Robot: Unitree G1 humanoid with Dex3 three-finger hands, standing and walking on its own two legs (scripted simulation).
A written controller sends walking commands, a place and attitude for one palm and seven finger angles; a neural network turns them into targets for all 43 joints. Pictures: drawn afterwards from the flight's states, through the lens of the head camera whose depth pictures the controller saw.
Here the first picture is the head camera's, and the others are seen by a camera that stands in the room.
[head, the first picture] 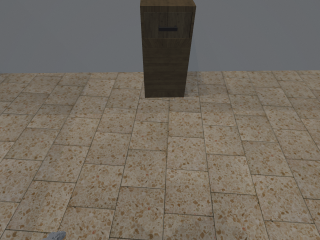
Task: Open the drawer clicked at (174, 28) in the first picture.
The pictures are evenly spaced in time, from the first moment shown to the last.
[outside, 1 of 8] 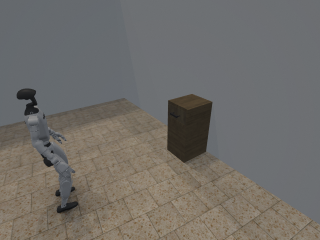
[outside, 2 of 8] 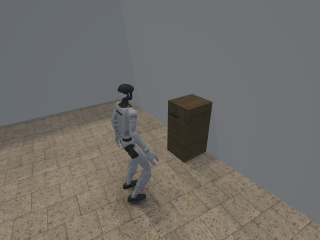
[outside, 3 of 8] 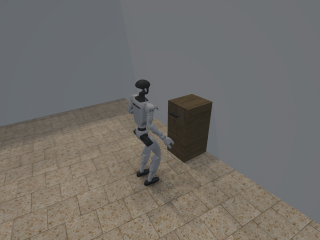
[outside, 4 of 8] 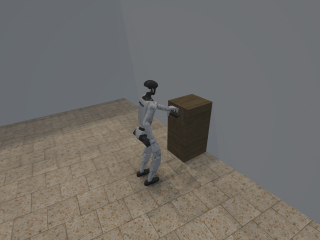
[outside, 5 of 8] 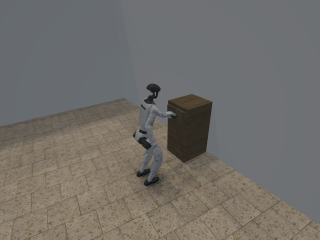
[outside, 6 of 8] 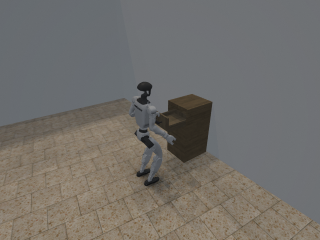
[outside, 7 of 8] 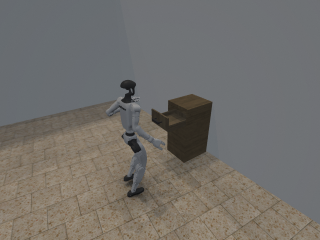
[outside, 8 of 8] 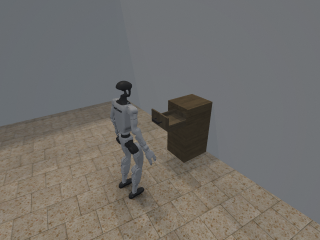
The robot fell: no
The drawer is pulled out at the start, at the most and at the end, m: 0.00 0.30 0.29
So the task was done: yes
